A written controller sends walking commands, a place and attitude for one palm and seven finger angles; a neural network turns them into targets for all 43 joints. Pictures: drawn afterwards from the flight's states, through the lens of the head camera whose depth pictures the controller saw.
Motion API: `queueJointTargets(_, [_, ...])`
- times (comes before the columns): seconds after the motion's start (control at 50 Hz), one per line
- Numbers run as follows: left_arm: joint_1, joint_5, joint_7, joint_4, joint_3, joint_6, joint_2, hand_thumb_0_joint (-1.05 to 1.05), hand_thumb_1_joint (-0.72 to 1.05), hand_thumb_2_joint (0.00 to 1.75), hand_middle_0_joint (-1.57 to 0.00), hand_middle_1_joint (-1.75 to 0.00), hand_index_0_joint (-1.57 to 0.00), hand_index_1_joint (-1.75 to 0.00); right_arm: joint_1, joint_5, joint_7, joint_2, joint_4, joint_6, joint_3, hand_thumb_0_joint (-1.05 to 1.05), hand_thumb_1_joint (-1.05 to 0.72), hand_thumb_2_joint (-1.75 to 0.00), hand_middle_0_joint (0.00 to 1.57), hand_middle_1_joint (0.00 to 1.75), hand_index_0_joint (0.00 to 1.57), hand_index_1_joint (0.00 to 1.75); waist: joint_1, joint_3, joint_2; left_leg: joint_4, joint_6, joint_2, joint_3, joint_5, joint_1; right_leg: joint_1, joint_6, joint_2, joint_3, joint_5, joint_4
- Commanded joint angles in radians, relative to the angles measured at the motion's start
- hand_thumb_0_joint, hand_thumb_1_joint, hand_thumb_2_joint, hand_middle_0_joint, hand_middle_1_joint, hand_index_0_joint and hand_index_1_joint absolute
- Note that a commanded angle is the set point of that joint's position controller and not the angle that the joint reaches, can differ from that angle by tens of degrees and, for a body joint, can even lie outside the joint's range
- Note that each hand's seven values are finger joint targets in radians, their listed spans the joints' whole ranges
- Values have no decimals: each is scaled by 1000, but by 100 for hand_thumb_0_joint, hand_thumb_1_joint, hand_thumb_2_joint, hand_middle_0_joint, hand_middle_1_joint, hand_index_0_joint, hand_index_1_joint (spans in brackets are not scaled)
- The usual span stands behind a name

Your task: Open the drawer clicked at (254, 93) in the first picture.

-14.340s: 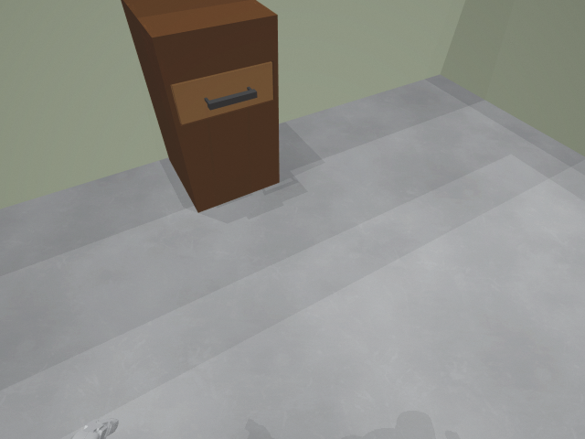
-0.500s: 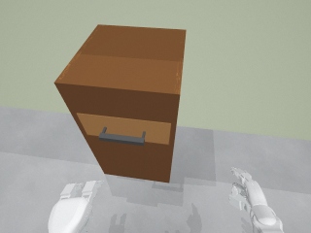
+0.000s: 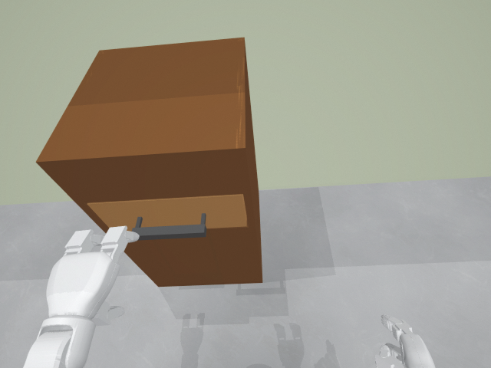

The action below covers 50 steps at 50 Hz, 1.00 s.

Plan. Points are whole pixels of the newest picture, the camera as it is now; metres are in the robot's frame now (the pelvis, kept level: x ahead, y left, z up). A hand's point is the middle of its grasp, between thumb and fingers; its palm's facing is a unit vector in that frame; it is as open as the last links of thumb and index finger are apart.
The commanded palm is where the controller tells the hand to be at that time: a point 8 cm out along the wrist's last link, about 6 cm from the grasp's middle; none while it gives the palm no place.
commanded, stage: raise the hand with hooked fingers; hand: left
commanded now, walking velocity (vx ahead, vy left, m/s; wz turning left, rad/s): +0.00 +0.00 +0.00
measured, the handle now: (170, 225) +0.46 +0.26 -0.19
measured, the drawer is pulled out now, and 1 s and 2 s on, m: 0.00 0.00 0.00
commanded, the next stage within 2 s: move the hooked fingers above the handle in 0.90 s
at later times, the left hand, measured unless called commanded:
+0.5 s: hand (48, 228) +0.29 +0.32 +0.10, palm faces +0.09 -0.06 -0.99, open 13.8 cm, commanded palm +0.27 +0.32 +0.15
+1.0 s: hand (28, 221) +0.30 +0.36 +0.10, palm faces +0.07 -0.08 -0.99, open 13.9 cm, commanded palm +0.27 +0.35 +0.15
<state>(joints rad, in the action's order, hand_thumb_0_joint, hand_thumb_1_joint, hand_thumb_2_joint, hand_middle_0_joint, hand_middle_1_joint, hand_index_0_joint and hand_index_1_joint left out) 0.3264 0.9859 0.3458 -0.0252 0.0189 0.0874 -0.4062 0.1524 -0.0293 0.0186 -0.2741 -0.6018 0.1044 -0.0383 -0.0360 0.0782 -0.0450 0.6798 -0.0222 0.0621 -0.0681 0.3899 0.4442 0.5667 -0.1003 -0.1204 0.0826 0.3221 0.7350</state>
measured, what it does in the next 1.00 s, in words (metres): shifts its weight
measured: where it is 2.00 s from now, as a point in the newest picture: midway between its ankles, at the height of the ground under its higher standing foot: outside the picture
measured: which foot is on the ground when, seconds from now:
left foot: down 0.00-1.00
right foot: down 0.00-1.00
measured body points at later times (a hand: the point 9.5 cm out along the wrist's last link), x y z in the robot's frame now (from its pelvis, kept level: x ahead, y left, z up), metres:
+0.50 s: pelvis -0.01 +0.07 +0.02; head -0.01 +0.05 +0.47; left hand +0.28 +0.32 +0.15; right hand +0.21 -0.12 -0.07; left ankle -0.04 +0.15 -0.71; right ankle +0.01 -0.05 -0.71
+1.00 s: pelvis +0.00 +0.10 +0.02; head +0.03 +0.08 +0.47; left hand +0.29 +0.36 +0.16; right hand +0.17 -0.12 -0.10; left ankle -0.04 +0.15 -0.71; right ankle +0.01 -0.05 -0.71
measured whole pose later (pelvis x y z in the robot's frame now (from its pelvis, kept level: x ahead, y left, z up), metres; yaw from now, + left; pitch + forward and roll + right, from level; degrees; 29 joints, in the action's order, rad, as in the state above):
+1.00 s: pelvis +0.00 +0.10 +0.02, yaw +2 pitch +4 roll -1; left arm -0.07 0.94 0.11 0.07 -0.03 0.01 -0.48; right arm 0.20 0.01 -0.03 -0.24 -0.61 0.14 -0.03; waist -0.07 0.03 -0.08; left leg 0.46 -0.10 0.14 -0.09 0.28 0.24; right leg 0.30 0.01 -0.02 0.08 0.21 0.44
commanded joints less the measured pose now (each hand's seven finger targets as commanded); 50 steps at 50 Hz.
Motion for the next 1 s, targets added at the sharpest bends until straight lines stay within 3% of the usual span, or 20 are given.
queueJointTargets(0.0, [-152,-8,102,-157,160,-12,-188,0,-29,39,-29,-107,-29,-107,-167,9,-4,-50,164,-75,-34,0,-90,-90,20,30,20,30,-32,270,77,-41,-21,25,28,-155,123,-391,70,155,191,-303,-146])
queueJointTargets(0.04, [-174,-14,99,-146,140,-53,-180,0,-34,37,-29,-110,-29,-110,-168,16,-9,-60,162,-73,-41,0,-90,-90,20,30,20,30,-30,322,80,-49,-22,25,37,-210,91,-430,75,155,169,-409,-131])
queueJointTargets(0.08, [-210,-28,71,-138,94,-100,-163,0,-38,35,-29,-112,-29,-112,-166,27,-5,-68,158,-70,-46,0,-90,-90,20,30,20,30,-24,321,100,-71,-22,23,54,-223,64,-459,84,157,148,-451,-142])
queueJointTargets(0.16, [-335,-30,-8,-143,23,-158,-163,0,-48,31,-30,-118,-30,-118,-190,40,11,-70,164,-65,-33,0,-90,-90,20,30,20,30,-18,237,86,-133,-29,12,65,-229,-12,-418,73,137,90,-297,-195])
queueJointTargets(0.24, [-473,-2,-64,-138,34,-164,-216,0,-50,30,-30,-120,-30,-120,-184,39,24,-65,172,-56,-14,0,-90,-90,20,30,20,30,-30,183,69,-189,-31,-3,49,-258,-98,-385,56,116,28,-205,-225])
queueJointTargets(0.32, [-572,13,-102,-63,31,-171,-221,0,-50,30,-30,-120,-30,-120,-170,47,26,-50,170,-47,0,0,-90,-90,20,30,20,30,-31,134,29,-236,-17,-16,37,-269,-151,-365,45,102,-21,-167,-244])
queueJointTargets(0.34, [-609,10,-112,-61,40,-173,-237,0,-50,30,-30,-120,-30,-120,-167,52,24,-52,172,-43,3,0,-90,-90,20,30,20,30,-31,135,-13,-250,-8,-20,31,-277,-164,-367,38,99,-29,-155,-248])
queueJointTargets(0.46, [-762,-9,-203,-11,-28,-177,-210,0,-50,30,-30,-120,-30,-120,-137,56,18,-53,174,-35,12,0,-90,-90,20,30,20,30,-10,122,-27,-288,23,-40,-1,-366,-235,-367,32,93,-76,-174,-276])
queueJointTargets(0.48, [-774,-12,-221,3,-22,-171,-225,0,-50,30,-30,-120,-30,-120,-129,54,18,-58,168,-32,9,0,-90,-90,20,30,20,30,-9,124,-16,-290,24,-45,-3,-376,-250,-366,33,90,-76,-177,-284])
queueJointTargets(0.56, [-684,-25,-287,16,-44,-134,-188,0,-50,30,-30,-120,-30,-120,-97,50,-4,-63,179,-27,6,0,-90,-90,20,30,20,30,-18,133,-8,-287,44,-59,-25,-511,-281,-374,33,89,-88,-216,-288])
queueJointTargets(0.58, [-678,-29,-295,-9,-21,-114,-212,0,-50,30,-30,-120,-30,-120,-87,45,-9,-68,176,-23,2,0,-90,-90,20,30,20,30,-21,147,2,-286,49,-66,-33,-548,-298,-377,35,87,-88,-230,-290])
queueJointTargets(0.7, [-682,-34,-258,-136,64,-13,-279,0,-50,30,-30,-120,-30,-120,-71,29,-23,-74,173,-23,-11,0,-90,-90,20,30,20,30,-44,197,-55,-274,70,-77,-77,-679,-338,-378,34,87,-77,-263,-286])
queueJointTargets(0.74, [-683,-36,-225,-141,105,-3,-309,0,-50,30,-30,-120,-30,-120,-73,32,-25,-75,170,-23,-13,0,-90,-90,20,30,20,30,-49,190,-60,-271,74,-76,-83,-684,-329,-373,31,83,-71,-267,-282])
queueJointTargets(0.78, [-702,-33,-198,-146,100,2,-298,0,-50,30,-30,-120,-30,-120,-62,32,-28,-74,152,-23,-21,0,-90,-90,20,30,20,30,-45,204,-69,-262,81,-78,-86,-707,-342,-356,32,85,-73,-268,-277])
queueJointTargets(0.84, [-679,-37,-173,-132,100,-20,-290,0,-50,30,-30,-120,-30,-120,-64,38,-35,-80,150,-23,-26,0,-90,-90,20,30,20,30,-43,235,-73,-250,83,-78,-88,-727,-352,-353,34,86,-69,-278,-272])
queueJointTargets(0.86, [-673,-37,-174,-120,71,-33,-264,0,-50,30,-30,-120,-30,-120,-55,38,-37,-77,143,-21,-28,0,-90,-90,20,30,20,30,-37,246,-55,-245,82,-78,-84,-728,-352,-351,37,91,-76,-278,-270])
queueJointTargets(0.96, [-603,-56,-212,-93,15,-82,-220,0,-50,30,-30,-120,-30,-120,-54,43,-44,-89,144,-12,-28,0,-90,-90,20,30,20,30,-25,242,-2,-244,75,-78,-67,-752,-339,-377,43,95,-79,-320,-279])
queueJointTargets(0.98, [-600,-61,-222,-87,18,-85,-230,0,-50,30,-30,-120,-30,-120,-51,42,-43,-92,142,-7,-30,0,-90,-90,20,30,20,30,-19,216,6,-248,75,-78,-66,-745,-331,-378,43,92,-79,-323,-285])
